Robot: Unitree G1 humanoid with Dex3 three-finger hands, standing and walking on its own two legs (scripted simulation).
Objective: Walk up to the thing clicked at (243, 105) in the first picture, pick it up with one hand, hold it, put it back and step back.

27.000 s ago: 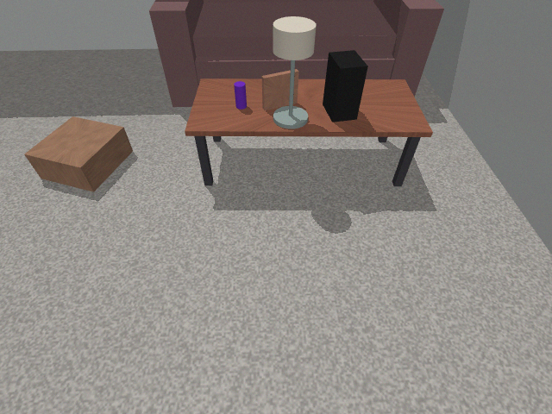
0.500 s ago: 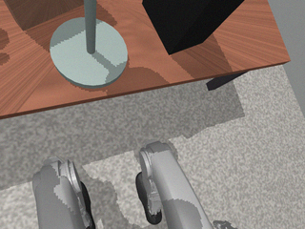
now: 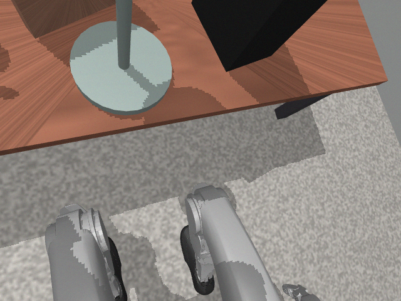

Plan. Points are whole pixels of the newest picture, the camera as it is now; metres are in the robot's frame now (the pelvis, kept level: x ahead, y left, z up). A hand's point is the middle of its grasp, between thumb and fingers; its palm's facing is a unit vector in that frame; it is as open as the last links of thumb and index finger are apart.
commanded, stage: withdraw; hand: left
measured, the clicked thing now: out of the picture +0.58 +0.31 +0.00
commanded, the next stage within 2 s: rise in 0.16 s
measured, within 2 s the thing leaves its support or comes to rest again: neither
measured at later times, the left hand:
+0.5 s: hand out of the picture +0.55 +0.42 +0.11, palm faces +0.46 -0.86 -0.23, open 17.2 cm
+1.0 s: hand out of the picture +0.36 +0.34 +0.18, palm faces +0.32 -0.87 -0.37, open 17.1 cm
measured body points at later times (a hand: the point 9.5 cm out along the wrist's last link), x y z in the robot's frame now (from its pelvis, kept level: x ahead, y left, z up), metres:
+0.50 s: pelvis +0.01 +0.01 +0.09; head +0.25 +0.09 +0.46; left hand +0.52 +0.46 +0.13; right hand +0.04 -0.25 -0.01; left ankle +0.08 +0.13 -0.39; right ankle +0.08 -0.12 -0.39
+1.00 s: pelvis +0.05 +0.02 +0.26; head +0.15 +0.08 +0.69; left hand +0.34 +0.39 +0.20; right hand +0.17 -0.23 +0.16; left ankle +0.08 +0.13 -0.39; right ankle +0.07 -0.12 -0.39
